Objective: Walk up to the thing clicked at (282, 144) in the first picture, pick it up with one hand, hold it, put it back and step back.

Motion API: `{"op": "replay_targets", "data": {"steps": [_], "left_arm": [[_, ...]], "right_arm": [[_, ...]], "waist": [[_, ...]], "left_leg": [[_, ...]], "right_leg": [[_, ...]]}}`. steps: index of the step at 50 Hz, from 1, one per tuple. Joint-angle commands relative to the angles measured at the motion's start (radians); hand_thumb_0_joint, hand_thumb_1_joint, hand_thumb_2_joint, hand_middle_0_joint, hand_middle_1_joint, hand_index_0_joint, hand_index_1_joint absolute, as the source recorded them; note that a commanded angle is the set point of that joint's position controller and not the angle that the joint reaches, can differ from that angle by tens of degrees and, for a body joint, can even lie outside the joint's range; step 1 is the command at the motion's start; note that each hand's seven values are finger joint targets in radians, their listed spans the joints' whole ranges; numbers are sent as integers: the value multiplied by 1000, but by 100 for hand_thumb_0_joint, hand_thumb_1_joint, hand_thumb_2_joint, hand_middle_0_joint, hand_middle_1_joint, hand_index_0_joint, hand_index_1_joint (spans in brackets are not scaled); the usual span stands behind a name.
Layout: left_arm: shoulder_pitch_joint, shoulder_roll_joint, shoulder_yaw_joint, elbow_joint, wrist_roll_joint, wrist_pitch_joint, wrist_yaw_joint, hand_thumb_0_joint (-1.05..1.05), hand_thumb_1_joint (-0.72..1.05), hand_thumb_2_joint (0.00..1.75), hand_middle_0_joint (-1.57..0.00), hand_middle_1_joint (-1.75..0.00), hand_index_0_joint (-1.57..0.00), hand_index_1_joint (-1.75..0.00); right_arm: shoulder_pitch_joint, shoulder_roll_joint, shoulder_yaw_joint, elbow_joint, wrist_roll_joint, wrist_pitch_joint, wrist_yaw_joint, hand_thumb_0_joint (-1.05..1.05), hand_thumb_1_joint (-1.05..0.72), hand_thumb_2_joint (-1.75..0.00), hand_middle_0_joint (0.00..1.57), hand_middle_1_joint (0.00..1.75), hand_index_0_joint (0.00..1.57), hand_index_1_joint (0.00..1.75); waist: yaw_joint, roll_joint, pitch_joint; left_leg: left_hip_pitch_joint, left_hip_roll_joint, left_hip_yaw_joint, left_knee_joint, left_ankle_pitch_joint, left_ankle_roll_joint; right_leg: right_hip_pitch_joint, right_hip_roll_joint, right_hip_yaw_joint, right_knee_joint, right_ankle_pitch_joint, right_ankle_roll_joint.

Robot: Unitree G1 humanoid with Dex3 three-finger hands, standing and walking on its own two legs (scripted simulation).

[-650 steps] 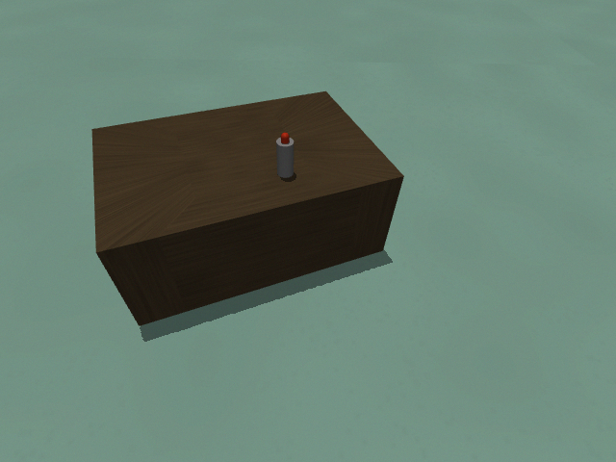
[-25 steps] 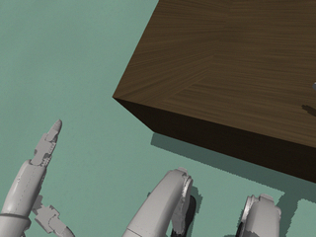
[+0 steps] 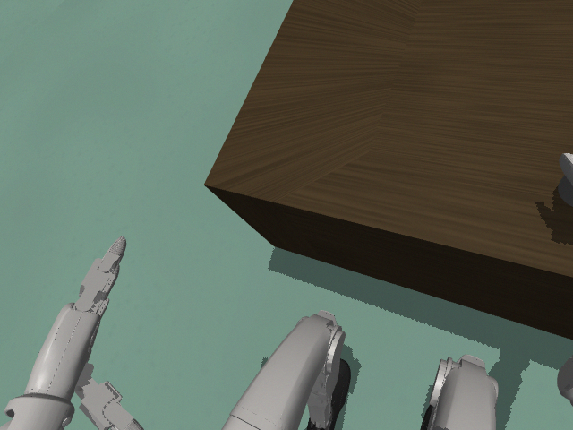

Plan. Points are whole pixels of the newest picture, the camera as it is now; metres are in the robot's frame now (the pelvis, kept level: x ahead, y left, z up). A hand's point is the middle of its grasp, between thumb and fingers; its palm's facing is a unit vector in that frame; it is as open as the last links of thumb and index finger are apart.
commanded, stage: settle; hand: right
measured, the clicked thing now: out of the picture +0.53 -0.24 -0.04
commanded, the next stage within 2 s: lift in 0.60 s
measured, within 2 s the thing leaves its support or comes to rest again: neither
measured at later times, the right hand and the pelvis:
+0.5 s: hand out of the picture +0.54 -0.26 +0.00, palm faces +0.27 +0.96 -0.01, open 8.6 cm; pelvis +0.01 -0.01 +0.03, yaw -1 degrees
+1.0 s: hand out of the picture +0.53 -0.24 +0.04, palm faces +0.26 +0.97 -0.01, open 8.5 cm; pelvis +0.02 +0.00 +0.06, yaw -1 degrees
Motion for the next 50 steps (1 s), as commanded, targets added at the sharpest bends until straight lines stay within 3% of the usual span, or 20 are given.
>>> {"op": "replay_targets", "data": {"steps": [1,2,6,9,11,15,19,21,23,25,28,30,33,34,36,39,43,45,48,50], "left_arm": [[24,190,156,-132,-9,-38,44,0,-60,9,-6,-4,-3,-6],[26,204,172,-122,-10,-37,48,0,-59,9,-5,-4,-3,-6],[25,179,150,-77,-6,-36,48,0,-59,9,-5,-4,-3,-6],[-1,169,124,-78,-1,-40,48,0,-60,9,-5,-4,-3,-7],[1,189,142,-98,-3,-40,53,0,-60,9,-5,-4,-3,-6],[1,169,131,-62,1,-41,52,0,-59,8,-5,-4,-3,-6],[10,170,123,-54,3,-34,51,0,-59,8,-5,-4,-3,-6],[5,187,151,-53,5,-35,51,0,-59,8,-5,-4,-3,-6],[13,180,142,-3,8,-29,47,0,-59,8,-5,-4,-3,-6],[-23,184,143,-54,5,-28,48,0,-59,8,-5,-4,-3,-6],[-25,172,140,-22,6,-21,46,0,-59,8,-5,-4,-3,-6],[-21,138,98,-14,4,-21,43,0,-59,8,-5,-4,-3,-6],[-38,171,112,-59,7,-16,46,0,-59,8,-5,-4,-3,-6],[-2,158,106,-11,9,-10,44,0,-58,7,-5,-4,-3,-6],[11,125,89,2,9,-13,40,0,-58,8,-5,-5,-4,-6],[-49,176,130,-18,8,-22,45,0,-58,7,-5,-5,-4,-6],[-19,151,114,-56,1,-20,43,0,-57,7,-5,-5,-4,-6],[12,114,85,8,1,-16,39,0,-57,7,-5,-5,-4,-6],[-9,128,99,-1,1,-23,44,0,-57,7,-5,-5,-4,-5],[6,97,69,71,4,-18,40,0,-57,7,-5,-5,-4,-6]], "right_arm": [[-437,-266,14,-235,24,-106,-19,0,-27,-121,130,136,133,136],[-450,-289,5,-248,24,-110,-21,0,-25,-121,130,137,134,137],[-436,-267,12,-168,29,-118,-18,0,-26,-119,127,133,130,133],[-433,-241,20,-130,36,-128,-6,0,-28,-118,128,133,131,133],[-457,-278,7,-148,33,-137,-4,0,-28,-116,126,130,128,130],[-474,-276,11,-139,29,-145,9,0,-30,-119,124,132,127,132],[-477,-290,0,-157,29,-141,13,0,-32,-122,125,134,128,134],[-487,-297,4,-176,27,-139,16,0,-35,-122,126,134,129,134],[-463,-267,14,-153,27,-132,16,0,-34,-124,126,136,129,136],[-529,-309,2,-236,23,-138,5,0,-35,-125,127,136,129,136],[-510,-250,34,-166,25,-130,-2,0,-36,-128,126,138,129,138],[-436,-174,66,-53,23,-120,3,0,-38,-129,126,139,129,139],[-481,-325,1,-155,0,-132,-6,0,-38,-132,128,142,131,142],[-462,-288,17,-104,6,-128,-1,0,-39,-132,126,141,129,141],[-468,-232,32,-100,25,-131,2,0,-35,-131,131,142,134,142],[-454,-272,-9,-148,39,-136,-4,0,-35,-132,134,144,137,144],[-445,-241,15,-189,29,-140,0,0,-36,-130,133,142,135,142],[-408,-177,40,-149,38,-136,7,0,-38,-130,133,143,136,143],[-426,-233,15,-245,42,-138,5,0,-34,-130,132,143,135,143],[-368,-158,46,-224,55,-132,9,0,-34,-131,132,143,135,143]], "waist": [[-41,-438,-593],[-37,-447,-603],[-31,-395,-545],[-24,-381,-541],[-29,-407,-576],[-32,-416,-588],[-44,-452,-627],[-41,-491,-660],[-39,-497,-636],[-52,-509,-684],[-39,-468,-623],[-29,-413,-542],[-71,-462,-647],[-51,-464,-599],[-47,-431,-557],[-57,-409,-601],[-57,-412,-648],[-68,-396,-579],[-102,-437,-650],[-120,-439,-580]], "left_leg": [[307,-30,-39,-226,223,20],[306,-28,-42,-229,223,20],[328,-26,-48,-260,226,14],[332,-29,-38,-257,259,14],[334,-27,-32,-257,254,19],[352,-27,-35,-267,278,17],[350,-28,-26,-261,315,18],[343,-29,-25,-264,342,16],[322,-31,-15,-257,338,19],[334,-31,-19,-272,325,20],[362,-32,-21,-299,326,18],[375,-31,-18,-311,313,18],[393,-31,-21,-304,329,20],[377,-31,-21,-308,318,21],[399,-29,-31,-330,331,15],[452,-26,-38,-334,353,9],[487,-28,-36,-356,341,11],[491,-28,-38,-371,329,11],[508,-24,-46,-380,342,9],[484,-26,-36,-377,340,14]], "right_leg": [[573,33,5,-238,265,-24],[593,30,7,-241,270,-23],[550,33,5,-251,246,-30],[577,33,10,-260,301,-28],[621,35,14,-276,311,-23],[623,37,13,-277,328,-26],[705,33,17,-285,421,-19],[765,29,19,-276,491,-17],[777,26,25,-286,533,-9],[824,22,26,-294,534,-11],[769,27,20,-306,480,-18],[694,35,17,-327,414,-20],[786,32,15,-334,476,-13],[767,33,14,-333,466,-10],[711,36,8,-329,421,-24],[704,38,5,-332,417,-28],[764,38,5,-358,416,-26],[714,47,-1,-380,373,-25],[801,44,-7,-384,413,-21],[790,45,-7,-404,432,-16]]}}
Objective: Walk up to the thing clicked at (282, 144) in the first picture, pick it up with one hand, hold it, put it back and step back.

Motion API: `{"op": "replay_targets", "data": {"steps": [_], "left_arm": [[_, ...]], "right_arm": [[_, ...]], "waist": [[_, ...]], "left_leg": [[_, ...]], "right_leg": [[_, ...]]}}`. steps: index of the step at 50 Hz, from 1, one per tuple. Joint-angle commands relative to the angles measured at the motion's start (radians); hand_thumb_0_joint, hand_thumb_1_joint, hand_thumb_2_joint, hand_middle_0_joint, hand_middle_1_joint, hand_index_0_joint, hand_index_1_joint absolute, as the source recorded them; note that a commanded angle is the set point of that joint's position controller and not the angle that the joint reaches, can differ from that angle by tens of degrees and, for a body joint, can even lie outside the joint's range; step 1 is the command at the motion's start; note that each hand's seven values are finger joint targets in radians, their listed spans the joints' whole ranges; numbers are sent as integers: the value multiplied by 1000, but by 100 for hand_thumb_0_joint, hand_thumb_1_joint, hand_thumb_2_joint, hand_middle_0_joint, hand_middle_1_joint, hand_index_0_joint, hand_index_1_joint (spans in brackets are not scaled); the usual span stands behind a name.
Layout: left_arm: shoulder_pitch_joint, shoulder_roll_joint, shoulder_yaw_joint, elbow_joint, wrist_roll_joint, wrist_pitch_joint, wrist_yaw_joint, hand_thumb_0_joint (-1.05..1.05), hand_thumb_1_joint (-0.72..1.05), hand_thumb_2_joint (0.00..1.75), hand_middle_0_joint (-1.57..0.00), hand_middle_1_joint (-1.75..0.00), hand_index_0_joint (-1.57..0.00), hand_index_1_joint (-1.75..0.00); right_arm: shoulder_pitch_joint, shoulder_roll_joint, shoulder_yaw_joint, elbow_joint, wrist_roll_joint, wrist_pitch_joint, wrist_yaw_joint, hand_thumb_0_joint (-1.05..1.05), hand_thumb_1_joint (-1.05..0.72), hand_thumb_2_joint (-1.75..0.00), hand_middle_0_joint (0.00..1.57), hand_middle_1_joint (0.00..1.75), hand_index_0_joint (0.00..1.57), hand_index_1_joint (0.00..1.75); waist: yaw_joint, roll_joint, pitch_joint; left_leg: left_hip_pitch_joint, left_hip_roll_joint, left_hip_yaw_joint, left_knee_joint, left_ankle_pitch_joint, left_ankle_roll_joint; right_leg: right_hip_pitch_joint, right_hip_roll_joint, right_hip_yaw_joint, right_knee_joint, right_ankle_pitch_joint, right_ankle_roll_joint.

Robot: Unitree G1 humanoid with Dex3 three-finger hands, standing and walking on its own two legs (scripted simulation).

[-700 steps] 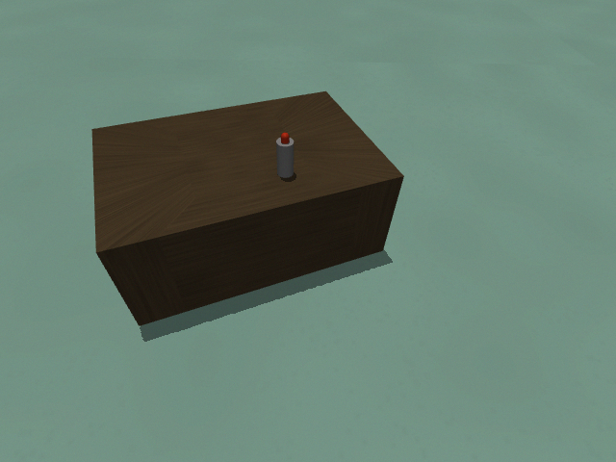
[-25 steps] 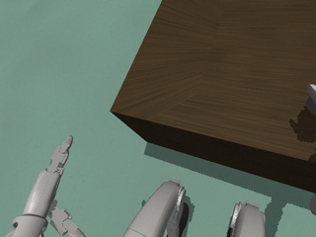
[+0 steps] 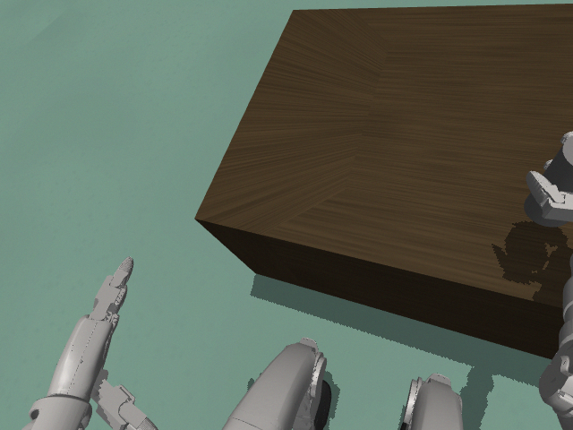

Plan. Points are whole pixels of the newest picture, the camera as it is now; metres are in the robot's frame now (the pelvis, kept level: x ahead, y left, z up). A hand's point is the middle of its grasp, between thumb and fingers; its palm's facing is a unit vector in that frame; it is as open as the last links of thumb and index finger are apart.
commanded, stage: lift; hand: right
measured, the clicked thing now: out of the picture +0.51 -0.23 -0.02
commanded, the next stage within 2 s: hold in 1.48 s
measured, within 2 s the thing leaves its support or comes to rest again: neither
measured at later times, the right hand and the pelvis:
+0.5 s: hand out of the picture +0.43 -0.22 +0.06, palm faces +0.24 +0.97 -0.01, open 8.4 cm; pelvis +0.02 +0.00 +0.06, yaw -2 degrees
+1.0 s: hand out of the picture +0.39 -0.20 +0.12, palm faces +0.24 +0.97 -0.01, open 8.4 cm; pelvis +0.03 +0.00 +0.09, yaw -3 degrees
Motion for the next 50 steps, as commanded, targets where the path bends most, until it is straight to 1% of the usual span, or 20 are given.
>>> {"op": "replay_targets", "data": {"steps": [1,3,8,9,10,12,16,17,19,22,24,28,32,33,34,36,38,42,45,50], "left_arm": [[63,151,119,-74,-10,-44,29,0,-57,7,-5,-5,-4,-6],[18,166,129,-102,-10,-46,34,0,-57,7,-5,-5,-4,-6],[5,182,157,-99,-17,-44,42,0,-58,7,-5,-5,-4,-6],[24,179,147,-81,-15,-37,44,0,-58,7,-5,-5,-4,-6],[4,161,132,-110,-19,-40,42,0,-59,8,-5,-4,-3,-6],[63,160,136,-35,-23,-30,44,0,-59,8,-5,-5,-4,-6],[31,144,138,-43,-34,-33,49,0,-59,8,-5,-4,-3,-6],[45,112,113,-2,-31,-33,46,0,-58,7,-5,-4,-3,-6],[43,122,127,26,-34,-33,50,0,-58,7,-5,-4,-3,-5],[34,126,133,6,-34,-35,53,0,-58,7,-5,-4,-3,-5],[48,94,102,47,-36,-32,52,0,-57,6,-4,-4,-3,-5],[42,141,158,72,-35,-32,64,0,-57,6,-4,-5,-4,-5],[7,124,142,90,-45,-30,73,0,-57,6,-4,-4,-3,-5],[0,110,131,100,-46,-29,75,0,-58,6,-4,-4,-3,-5],[11,97,115,122,-46,-27,75,0,-57,6,-4,-4,-3,-5],[-6,77,98,139,-48,-26,77,0,-56,5,-4,-4,-4,-5],[1,108,127,148,-49,-26,82,0,-56,5,-4,-4,-4,-5],[16,90,108,150,-55,-19,79,0,-56,5,-4,-4,-4,-5],[-5,124,155,182,-57,-19,88,0,-56,5,-4,-4,-3,-5],[-24,57,89,185,-60,-19,89,0,-56,5,-4,-4,-3,-5]], "right_arm": [[-413,-219,7,-311,38,-101,3,0,-37,-130,132,142,135,142],[-433,-254,-11,-388,38,-104,-8,0,-40,-130,133,142,135,142],[-322,-87,72,-359,59,-76,-6,0,-41,-131,134,143,136,143],[-342,-140,37,-434,60,-79,-15,0,-40,-133,134,145,137,145],[-246,-39,94,-343,61,-62,-9,0,-40,-133,135,145,137,145],[-236,-74,66,-395,70,-63,-17,0,-41,-133,134,144,137,144],[-218,-10,93,-500,93,-64,-23,0,-40,-131,133,143,136,143],[-117,78,142,-370,89,-49,-16,0,-41,-132,135,144,137,144],[-170,-2,96,-513,93,-70,-24,0,-46,-131,136,143,138,143],[-127,74,145,-559,98,-72,-22,0,-44,-130,134,142,136,142],[-83,98,161,-571,102,-71,-22,0,-43,-129,133,141,136,141],[-106,103,173,-729,113,-72,-33,0,-43,-129,133,141,135,141],[-31,174,223,-721,120,-51,-45,0,-40,-129,133,142,135,142],[-32,147,203,-737,117,-52,-52,0,-39,-130,133,142,135,142],[-6,193,237,-687,119,-44,-49,0,-40,-130,134,143,136,143],[43,199,235,-696,119,-43,-49,0,-37,-131,133,143,136,143],[55,209,241,-714,125,-37,-43,0,-35,-130,132,143,135,143],[111,208,240,-772,133,-21,-41,0,-34,-130,132,143,135,143],[132,222,240,-772,140,-18,-53,0,-35,-131,134,145,137,145],[148,265,274,-792,137,-22,-64,0,-34,-132,133,145,137,145]], "waist": [[-63,-422,-571],[-82,-431,-607],[-77,-303,-585],[-103,-312,-592],[-94,-257,-581],[-127,-263,-552],[-144,-210,-489],[-135,-161,-403],[-169,-187,-419],[-165,-167,-431],[-191,-202,-414],[-193,-203,-474],[-195,-136,-408],[-217,-141,-405],[-204,-108,-346],[-231,-95,-321],[-228,-92,-335],[-252,-100,-358],[-247,-82,-315],[-249,-37,-256]], "left_leg": [[232,-29,-23,-166,286,24],[256,-27,-22,-180,272,27],[358,-27,-28,-244,292,18],[387,-26,-33,-255,281,17],[405,-27,-27,-264,298,14],[423,-26,-28,-274,314,15],[485,-15,-46,-322,302,11],[476,-13,-49,-336,304,5],[499,-5,-61,-343,291,8],[528,-7,-51,-362,298,8],[524,-5,-48,-365,307,13],[559,-2,-47,-379,339,9],[591,1,-43,-416,326,6],[601,5,-51,-423,319,5],[596,2,-45,-436,293,4],[616,12,-60,-448,277,1],[618,10,-51,-450,297,2],[679,15,-57,-467,341,0],[668,14,-52,-476,331,0],[689,18,-63,-506,306,-3]], "right_leg": [[587,35,13,-203,394,-9],[638,33,12,-227,394,-6],[611,41,2,-272,330,-19],[612,45,-2,-290,311,-19],[620,45,-1,-297,329,-21],[626,51,-8,-316,352,-18],[617,56,-20,-365,307,-21],[585,57,-26,-363,299,-27],[597,62,-31,-383,291,-22],[660,64,-33,-419,299,-18],[695,68,-40,-442,322,-13],[785,68,-37,-464,368,-10],[788,69,-36,-498,342,-13],[778,72,-44,-500,326,-14],[755,72,-42,-513,294,-16],[728,76,-49,-521,271,-19],[770,71,-45,-536,301,-15],[808,77,-55,-554,349,-14],[826,72,-50,-574,350,-13],[786,74,-59,-583,300,-22]]}}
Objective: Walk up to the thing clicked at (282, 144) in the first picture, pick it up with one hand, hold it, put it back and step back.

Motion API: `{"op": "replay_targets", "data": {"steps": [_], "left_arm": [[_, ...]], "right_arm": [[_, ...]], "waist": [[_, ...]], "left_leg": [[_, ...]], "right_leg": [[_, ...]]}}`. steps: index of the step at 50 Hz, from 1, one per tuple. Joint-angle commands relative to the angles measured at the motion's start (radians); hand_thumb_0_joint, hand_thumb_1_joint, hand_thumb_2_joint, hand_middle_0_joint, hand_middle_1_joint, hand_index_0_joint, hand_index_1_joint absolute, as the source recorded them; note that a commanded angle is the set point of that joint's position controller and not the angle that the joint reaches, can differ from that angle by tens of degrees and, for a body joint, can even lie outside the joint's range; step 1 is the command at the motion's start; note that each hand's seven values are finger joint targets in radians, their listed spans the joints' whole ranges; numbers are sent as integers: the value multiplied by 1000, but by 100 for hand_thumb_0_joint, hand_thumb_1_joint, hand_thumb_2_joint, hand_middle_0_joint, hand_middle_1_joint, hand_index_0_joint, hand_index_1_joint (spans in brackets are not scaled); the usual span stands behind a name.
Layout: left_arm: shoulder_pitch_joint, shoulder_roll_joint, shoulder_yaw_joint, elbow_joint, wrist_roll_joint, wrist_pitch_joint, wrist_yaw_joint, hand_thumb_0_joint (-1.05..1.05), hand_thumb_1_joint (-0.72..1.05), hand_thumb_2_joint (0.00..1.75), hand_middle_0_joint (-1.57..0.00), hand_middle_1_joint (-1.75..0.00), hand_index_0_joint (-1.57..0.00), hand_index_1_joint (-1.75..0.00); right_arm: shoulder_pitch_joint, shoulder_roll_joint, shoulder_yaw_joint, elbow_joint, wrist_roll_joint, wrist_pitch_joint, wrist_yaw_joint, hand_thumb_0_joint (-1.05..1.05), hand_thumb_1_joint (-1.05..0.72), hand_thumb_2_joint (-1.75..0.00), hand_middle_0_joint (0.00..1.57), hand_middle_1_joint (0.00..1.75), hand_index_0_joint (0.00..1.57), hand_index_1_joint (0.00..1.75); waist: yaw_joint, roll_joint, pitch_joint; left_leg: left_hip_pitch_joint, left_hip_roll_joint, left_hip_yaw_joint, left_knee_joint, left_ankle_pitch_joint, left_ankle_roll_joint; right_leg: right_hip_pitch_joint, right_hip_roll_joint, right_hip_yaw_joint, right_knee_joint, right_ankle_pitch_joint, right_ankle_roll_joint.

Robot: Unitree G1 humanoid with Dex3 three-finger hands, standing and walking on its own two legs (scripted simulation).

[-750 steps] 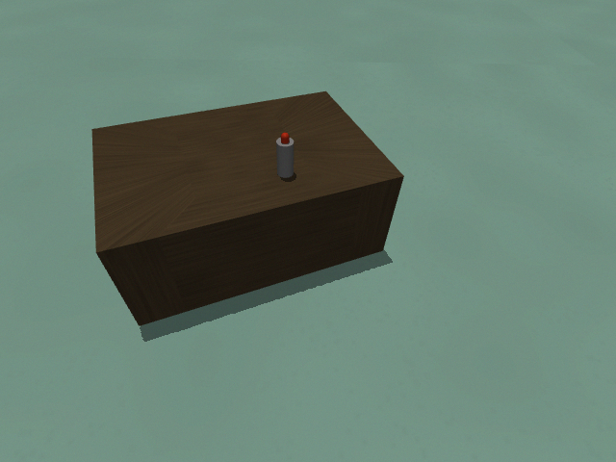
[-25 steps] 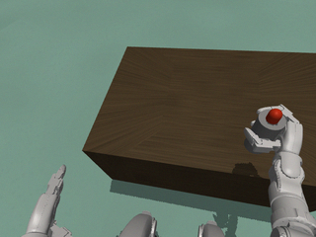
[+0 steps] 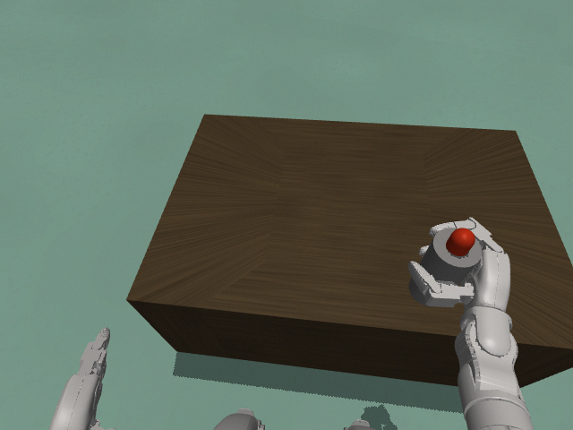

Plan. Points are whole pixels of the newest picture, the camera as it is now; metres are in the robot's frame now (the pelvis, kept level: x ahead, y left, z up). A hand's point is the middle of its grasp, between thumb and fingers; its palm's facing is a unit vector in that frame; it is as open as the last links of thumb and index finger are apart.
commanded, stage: lift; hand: right
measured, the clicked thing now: (444, 264) +0.37 -0.18 +0.03
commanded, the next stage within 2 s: hold in 0.48 s
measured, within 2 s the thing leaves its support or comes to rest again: neither
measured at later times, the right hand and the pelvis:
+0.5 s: hand (440, 264) +0.36 -0.17 +0.05, palm faces +0.18 +0.98 -0.02, open 8.4 cm; pelvis +0.01 +0.01 +0.01, yaw +0 degrees
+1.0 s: hand (451, 262) +0.35 -0.17 +0.08, palm faces +0.20 +0.98 -0.01, open 8.5 cm; pelvis +0.01 +0.00 +0.02, yaw -1 degrees
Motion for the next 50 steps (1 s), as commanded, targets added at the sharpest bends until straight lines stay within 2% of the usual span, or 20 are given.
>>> {"op": "replay_targets", "data": {"steps": [1,3,6,8,10,11,12,15,16,18,24,26,33,36,39,42,44,48,49,50], "left_arm": [[-26,91,29,-149,-4,-55,19,0,-56,5,-4,-4,-3,-5],[-13,130,70,-157,-6,-57,26,0,-56,5,-4,-4,-4,-5],[9,159,92,-163,-6,-53,28,0,-56,5,-4,-4,-4,-5],[19,123,66,-145,-11,-49,26,0,-56,5,-4,-5,-3,-5],[10,158,99,-169,-12,-52,33,0,-57,6,-4,-4,-3,-5],[-17,112,46,-176,-13,-55,30,0,-57,6,-4,-4,-3,-5],[4,138,78,-147,-15,-50,34,0,-57,6,-4,-5,-3,-5],[-63,123,58,-183,-17,-55,36,0,-58,6,-4,-4,-3,-5],[-60,139,74,-171,-17,-55,39,0,-57,6,-4,-4,-3,-5],[-18,85,18,-144,-17,-47,35,0,-57,5,-4,-4,-3,-5],[21,148,91,-117,-19,-36,35,0,-56,5,-4,-5,-4,-5],[9,128,80,-110,-19,-37,33,0,-55,5,-4,-5,-4,-5],[-48,90,32,-83,-22,-41,39,0,-56,5,-4,-5,-4,-5],[-66,140,82,-110,-26,-44,47,0,-56,5,-4,-5,-4,-5],[-25,127,67,-68,-26,-30,45,0,-55,5,-5,-5,-4,-6],[-75,86,40,-55,-29,-30,46,0,-55,5,-5,-5,-4,-6],[-86,127,84,-46,-30,-33,55,0,-55,5,-5,-5,-5,-6],[-58,98,60,-9,-32,-35,54,0,-55,5,-5,-5,-5,-5],[-71,126,84,-24,-31,-39,56,0,-54,4,-5,-5,-5,-5],[-72,101,56,-23,-31,-39,51,0,-55,4,-5,-5,-5,-5]], "right_arm": [[-322,-110,6,-258,11,-102,-8,0,-34,-132,134,146,137,146],[-360,-175,-33,-322,13,-110,-10,0,-33,-131,133,144,136,144],[-298,-162,-9,-366,12,-95,-4,0,-34,-133,134,146,137,146],[-252,-134,0,-347,18,-85,-5,0,-35,-133,135,146,138,146],[-328,-170,-23,-462,30,-92,-12,0,-34,-134,134,147,138,147],[-252,-104,18,-360,31,-79,-6,0,-37,-134,136,147,139,147],[-298,-145,-7,-430,36,-81,-14,0,-36,-134,136,148,139,148],[-258,-100,18,-351,33,-78,-14,0,-38,-134,136,147,139,147],[-311,-159,-14,-410,27,-84,-18,0,-36,-135,136,148,140,148],[-260,-111,42,-389,21,-76,-10,0,-37,-134,136,147,139,147],[-181,-130,9,-379,27,-47,-10,0,-37,-135,135,147,138,147],[-244,-137,-3,-462,38,-56,-16,0,-36,-135,135,147,139,147],[-171,-91,54,-438,35,-49,-18,0,-31,-133,133,146,136,146],[-190,-113,47,-491,36,-46,-15,0,-30,-132,131,144,135,144],[-140,-115,30,-476,41,-31,-22,0,-32,-135,133,147,137,147],[-228,-115,38,-550,49,-39,-31,0,-34,-135,134,147,137,147],[-210,-124,28,-503,46,-31,-36,0,-33,-134,132,146,136,146],[-209,-81,81,-466,34,-18,-26,0,-32,-133,131,144,135,144],[-200,-67,92,-418,34,-9,-20,0,-32,-132,130,143,134,143],[-201,-67,88,-462,39,-10,-20,0,-29,-133,130,144,134,144]], "waist": [[-16,-38,-271],[-9,-47,-312],[-19,-85,-344],[-27,-59,-329],[-18,-70,-396],[-10,-24,-341],[-23,-47,-325],[-18,9,-290],[-32,-29,-319],[-29,-54,-268],[-27,-33,-282],[-33,-42,-285],[-50,-29,-239],[-36,-19,-319],[-53,-32,-293],[-51,-49,-239],[-39,-11,-223],[-29,-29,-201],[-13,-7,-195],[-37,-6,-217]], "left_leg": [[139,-27,-2,-155,223,14],[155,-25,-7,-165,216,13],[168,-27,3,-163,233,15],[184,-25,5,-170,260,11],[217,-22,0,-169,317,9],[210,-24,5,-172,327,6],[207,-21,2,-177,311,10],[209,-21,5,-186,294,7],[223,-17,-4,-189,293,8],[209,-18,-5,-195,286,12],[244,-15,-4,-205,338,6],[256,-11,-6,-216,326,5],[252,-10,-7,-230,278,8],[285,-13,-2,-224,336,6],[297,-11,2,-230,363,6],[273,-10,1,-245,301,11],[266,-12,1,-260,270,8],[244,-11,-2,-263,262,10],[238,-13,2,-266,250,7],[261,-11,3,-262,264,8]], "right_leg": [[199,24,17,-167,186,-8],[230,24,16,-168,175,-8],[281,23,20,-193,204,2],[289,24,17,-191,237,-1],[320,25,17,-182,289,-3],[303,25,18,-181,304,-6],[295,26,16,-190,285,-4],[274,23,22,-198,273,-8],[297,21,16,-201,266,-7],[296,24,10,-211,264,-4],[315,29,5,-216,305,-6],[310,32,2,-219,284,-9],[307,29,4,-238,246,-10],[364,25,11,-238,309,-7],[372,27,11,-247,357,-4],[342,27,9,-270,279,-6],[338,26,10,-278,241,-11],[345,24,5,-283,227,-10],[344,23,10,-282,214,-11],[343,25,9,-281,234,-10]]}}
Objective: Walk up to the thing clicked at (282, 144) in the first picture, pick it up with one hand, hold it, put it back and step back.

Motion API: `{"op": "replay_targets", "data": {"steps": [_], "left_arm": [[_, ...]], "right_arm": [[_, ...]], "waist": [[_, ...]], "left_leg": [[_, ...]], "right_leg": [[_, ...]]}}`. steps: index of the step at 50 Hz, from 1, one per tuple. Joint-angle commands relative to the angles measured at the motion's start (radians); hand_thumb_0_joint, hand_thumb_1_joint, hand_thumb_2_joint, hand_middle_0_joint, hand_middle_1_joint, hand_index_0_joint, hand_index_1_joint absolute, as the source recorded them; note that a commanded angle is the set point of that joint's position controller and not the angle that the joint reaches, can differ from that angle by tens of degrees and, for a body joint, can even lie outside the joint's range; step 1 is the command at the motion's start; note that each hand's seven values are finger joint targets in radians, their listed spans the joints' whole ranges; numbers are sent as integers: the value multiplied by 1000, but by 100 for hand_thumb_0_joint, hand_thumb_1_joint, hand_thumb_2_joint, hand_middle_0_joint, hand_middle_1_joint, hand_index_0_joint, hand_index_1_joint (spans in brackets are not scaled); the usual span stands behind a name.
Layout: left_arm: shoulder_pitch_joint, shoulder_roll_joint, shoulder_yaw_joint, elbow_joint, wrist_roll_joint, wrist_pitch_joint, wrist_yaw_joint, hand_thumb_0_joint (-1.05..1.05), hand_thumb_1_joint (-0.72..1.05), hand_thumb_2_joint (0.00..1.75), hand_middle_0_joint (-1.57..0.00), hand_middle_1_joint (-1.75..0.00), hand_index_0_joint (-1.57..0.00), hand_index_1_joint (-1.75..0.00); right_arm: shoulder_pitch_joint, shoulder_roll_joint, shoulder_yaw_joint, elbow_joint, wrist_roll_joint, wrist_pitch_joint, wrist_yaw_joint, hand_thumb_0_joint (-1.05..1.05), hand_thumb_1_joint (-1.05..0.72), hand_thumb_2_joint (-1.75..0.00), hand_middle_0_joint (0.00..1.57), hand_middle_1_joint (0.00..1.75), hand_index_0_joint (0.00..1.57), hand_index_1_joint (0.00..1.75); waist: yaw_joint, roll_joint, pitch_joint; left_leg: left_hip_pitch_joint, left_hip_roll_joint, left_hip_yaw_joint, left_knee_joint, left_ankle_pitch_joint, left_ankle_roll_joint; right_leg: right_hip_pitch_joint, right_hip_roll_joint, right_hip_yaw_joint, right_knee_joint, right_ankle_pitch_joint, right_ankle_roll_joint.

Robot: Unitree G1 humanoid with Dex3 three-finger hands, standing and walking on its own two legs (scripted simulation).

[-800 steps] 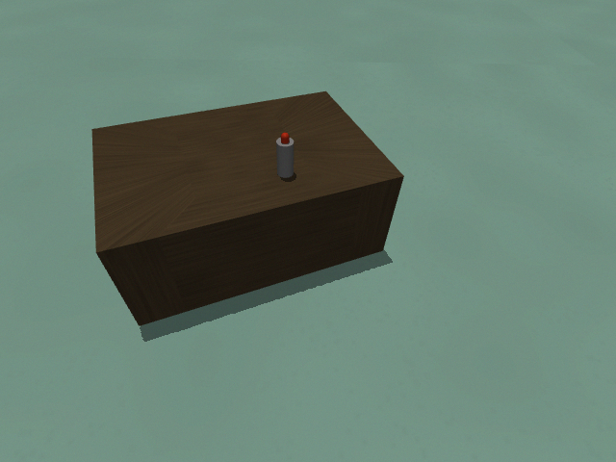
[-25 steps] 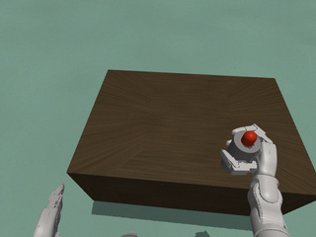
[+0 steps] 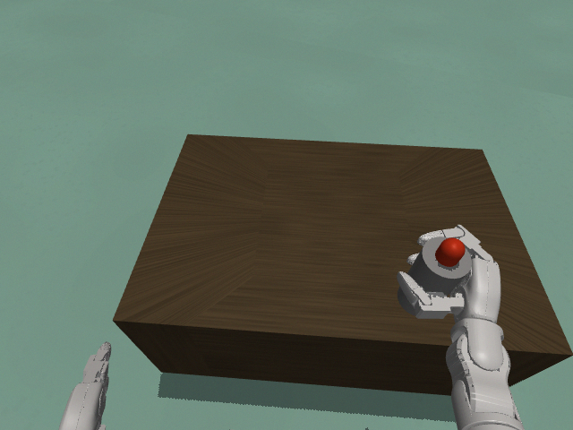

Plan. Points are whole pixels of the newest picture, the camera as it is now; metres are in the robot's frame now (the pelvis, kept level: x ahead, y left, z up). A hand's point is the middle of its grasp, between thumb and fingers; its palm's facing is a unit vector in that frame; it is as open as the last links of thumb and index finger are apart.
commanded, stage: hold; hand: right
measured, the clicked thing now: (433, 274) +0.34 -0.18 +0.06
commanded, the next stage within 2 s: none
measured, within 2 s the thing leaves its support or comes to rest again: neither
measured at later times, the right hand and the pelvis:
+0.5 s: hand (427, 271) +0.34 -0.17 +0.06, palm faces +0.17 +0.98 -0.01, open 8.5 cm; pelvis +0.00 +0.00 +0.01, yaw +0 degrees
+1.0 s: hand (430, 277) +0.33 -0.17 +0.06, palm faces +0.19 +0.98 -0.02, open 8.5 cm; pelvis -0.01 +0.00 +0.01, yaw +0 degrees
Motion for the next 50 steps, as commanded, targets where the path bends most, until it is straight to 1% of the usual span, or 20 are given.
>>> {"op": "replay_targets", "data": {"steps": [1,3,5,6,7,9,12,16,17,18,19,26,28,34,37,38,39,40,41,50], "left_arm": [[-24,144,77,-193,-7,-57,17,0,-55,4,-5,-5,-5,-5],[-27,141,65,-210,-8,-57,16,0,-55,5,-5,-5,-5,-5],[10,160,80,-164,-8,-46,17,0,-54,4,-5,-5,-5,-5],[-14,128,48,-166,-9,-46,12,0,-54,5,-5,-6,-5,-5],[-24,133,65,-174,-8,-48,14,0,-54,5,-5,-6,-5,-5],[-59,159,89,-191,-9,-50,19,0,-55,5,-5,-5,-5,-5],[-48,114,37,-144,-5,-53,15,0,-54,5,-5,-6,-5,-6],[-74,89,10,-182,-3,-56,15,0,-54,5,-5,-6,-5,-6],[-31,138,46,-169,-2,-52,20,0,-55,5,-5,-6,-5,-6],[-20,113,33,-159,-5,-46,19,0,-55,5,-5,-6,-5,-6],[-16,174,90,-169,-6,-50,24,0,-55,5,-5,-6,-5,-6],[-43,110,43,-116,-10,-53,14,0,-54,5,-5,-6,-5,-6],[-77,146,76,-163,-7,-63,18,0,-54,4,-5,-6,-5,-5],[-44,134,60,-127,-5,-61,15,0,-54,4,-5,-6,-5,-5],[-71,91,9,-141,-7,-62,11,0,-54,5,-5,-6,-5,-5],[-75,117,41,-149,-8,-59,15,0,-54,5,-5,-6,-5,-5],[-66,88,11,-114,-4,-58,11,0,-54,5,-5,-6,-5,-5],[-54,140,61,-116,-4,-58,19,0,-54,5,-5,-6,-5,-5],[-71,126,45,-130,-1,-58,18,0,-54,5,-5,-6,-5,-5],[-84,129,44,-145,-5,-82,20,0,-55,5,-5,-6,-5,-6]], "right_arm": [[-329,-99,-10,-256,7,-77,13,0,-30,-132,130,144,134,144],[-298,-105,-20,-257,8,-72,10,0,-34,-132,132,144,135,144],[-261,-164,-89,-200,9,-65,-1,0,-31,-134,133,146,136,146],[-262,-157,-83,-195,10,-66,1,0,-33,-132,132,144,136,144],[-365,-144,-55,-332,15,-88,-3,0,-30,-132,131,144,135,144],[-344,-157,-75,-309,17,-94,-15,0,-31,-133,131,144,135,144],[-308,-117,-23,-267,6,-94,-20,0,-32,-133,131,144,135,144],[-373,-107,9,-320,-5,-102,-13,0,-30,-135,132,147,136,147],[-299,-121,-10,-227,-6,-87,-9,0,-31,-136,132,147,136,147],[-349,-130,-18,-296,-2,-91,-9,0,-34,-136,133,147,137,147],[-327,-123,-9,-260,0,-83,-7,0,-36,-135,133,146,137,146],[-344,-117,-42,-195,8,-66,-9,0,-33,-135,133,146,137,146],[-377,-108,-32,-219,5,-72,-6,0,-32,-134,132,146,136,146],[-345,-104,-4,-241,0,-80,-3,0,-35,-132,131,143,135,143],[-358,-135,-42,-262,4,-90,-18,0,-33,-135,133,147,137,147],[-332,-145,-55,-242,3,-89,-24,0,-34,-136,134,148,138,148],[-336,-127,-42,-234,3,-94,-26,0,-34,-136,134,148,138,148],[-315,-152,-70,-206,3,-94,-31,0,-35,-136,135,148,139,148],[-346,-157,-71,-261,2,-104,-34,0,-35,-137,135,149,139,149],[-359,-84,11,-239,8,-91,2,0,-36,-136,134,147,138,147]], "waist": [[21,8,-296],[-2,5,-319],[-14,17,-292],[-19,17,-262],[-13,-24,-312],[-13,-14,-318],[-12,-25,-245],[-3,-51,-322],[10,-30,-303],[1,-28,-296],[22,-28,-315],[12,22,-190],[22,43,-257],[-7,-30,-309],[-22,-45,-301],[-16,-27,-288],[-19,-21,-245],[-2,-4,-244],[-12,-31,-275],[19,1,-249]], "left_leg": [[102,-22,3,-140,245,5],[142,-21,6,-143,278,3],[146,-18,6,-142,301,1],[141,-17,3,-147,294,0],[136,-18,1,-137,290,6],[137,-22,3,-142,266,10],[124,-23,3,-151,240,11],[145,-23,3,-139,320,11],[139,-23,1,-147,311,8],[140,-24,4,-151,306,8],[141,-25,6,-153,310,7],[98,-22,8,-175,241,5],[120,-24,8,-167,259,4],[159,-24,10,-163,293,10],[159,-25,6,-167,282,12],[162,-26,7,-175,258,11],[158,-22,0,-181,244,10],[147,-25,2,-184,235,8],[161,-23,0,-181,246,9],[119,-26,9,-182,233,7]], "right_leg": [[178,12,14,-135,199,-13],[201,14,12,-137,240,-10],[178,18,12,-133,262,-13],[156,19,8,-136,249,-14],[186,16,11,-139,252,-10],[202,11,18,-152,240,-9],[176,11,17,-163,209,-7],[222,8,15,-152,301,-4],[225,9,12,-149,285,-6],[230,8,14,-159,280,-7],[256,8,16,-163,286,-5],[172,8,12,-175,202,-17],[196,5,19,-170,216,-17],[240,10,17,-175,273,-3],[228,9,16,-178,266,-2],[211,10,19,-186,233,-6],[191,14,9,-183,208,-8],[194,11,14,-187,192,-11],[203,12,12,-186,206,-9],[225,3,20,-194,192,-12]]}}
